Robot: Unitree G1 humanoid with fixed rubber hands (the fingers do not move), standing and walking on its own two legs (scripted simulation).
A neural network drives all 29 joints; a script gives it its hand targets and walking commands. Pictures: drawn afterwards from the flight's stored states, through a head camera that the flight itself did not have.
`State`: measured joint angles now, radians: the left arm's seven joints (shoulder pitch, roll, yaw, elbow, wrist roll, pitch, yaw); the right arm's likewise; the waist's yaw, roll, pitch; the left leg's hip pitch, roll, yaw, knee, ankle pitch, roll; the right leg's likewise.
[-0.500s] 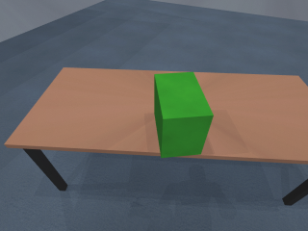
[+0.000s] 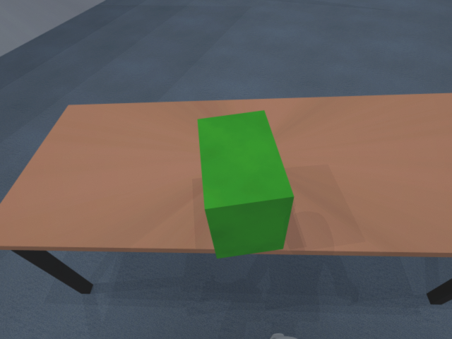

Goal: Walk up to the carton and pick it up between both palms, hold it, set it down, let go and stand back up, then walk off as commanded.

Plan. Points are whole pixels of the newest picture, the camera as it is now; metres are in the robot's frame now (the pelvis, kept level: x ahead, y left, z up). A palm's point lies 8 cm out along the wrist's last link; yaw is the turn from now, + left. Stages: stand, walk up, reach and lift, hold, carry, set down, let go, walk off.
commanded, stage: walk up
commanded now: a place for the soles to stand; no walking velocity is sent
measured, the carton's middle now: (240, 184) +0.50 -0.01 -0.08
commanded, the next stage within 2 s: reach and lift in 1.54 s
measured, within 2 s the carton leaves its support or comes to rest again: neither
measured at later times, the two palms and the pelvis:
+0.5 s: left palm out of the picture +0.12 +0.34 -0.09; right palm out of the picture +0.10 -0.27 -0.09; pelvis +0.03 +0.04 +0.00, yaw +0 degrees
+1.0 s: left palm out of the picture +0.12 +0.34 -0.09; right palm out of the picture +0.12 -0.26 -0.08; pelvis +0.03 +0.04 +0.00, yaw +0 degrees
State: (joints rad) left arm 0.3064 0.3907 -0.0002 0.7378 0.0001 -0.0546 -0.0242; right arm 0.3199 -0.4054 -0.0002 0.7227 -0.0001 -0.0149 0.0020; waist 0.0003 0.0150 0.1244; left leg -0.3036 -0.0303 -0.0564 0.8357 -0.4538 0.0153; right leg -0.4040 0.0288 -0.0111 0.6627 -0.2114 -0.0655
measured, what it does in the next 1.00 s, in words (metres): steps on the spot: left foot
